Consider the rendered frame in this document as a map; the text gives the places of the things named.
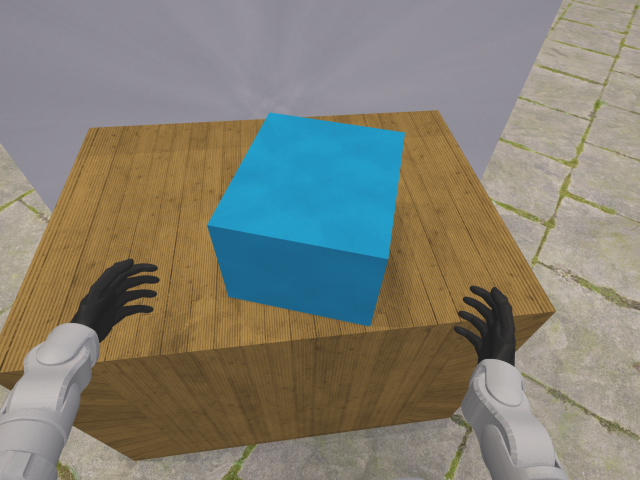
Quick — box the robot left hand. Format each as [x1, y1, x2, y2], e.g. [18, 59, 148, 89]
[70, 259, 160, 343]

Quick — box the robot right forearm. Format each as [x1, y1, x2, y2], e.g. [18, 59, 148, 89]
[461, 359, 569, 480]

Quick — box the robot left forearm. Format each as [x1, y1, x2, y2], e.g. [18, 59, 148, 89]
[0, 323, 100, 480]

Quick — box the pedestal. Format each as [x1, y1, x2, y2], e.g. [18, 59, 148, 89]
[0, 110, 556, 461]

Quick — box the carton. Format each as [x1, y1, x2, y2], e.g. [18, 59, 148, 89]
[207, 112, 405, 326]

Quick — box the robot right hand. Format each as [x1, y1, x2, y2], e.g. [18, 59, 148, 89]
[454, 286, 516, 367]

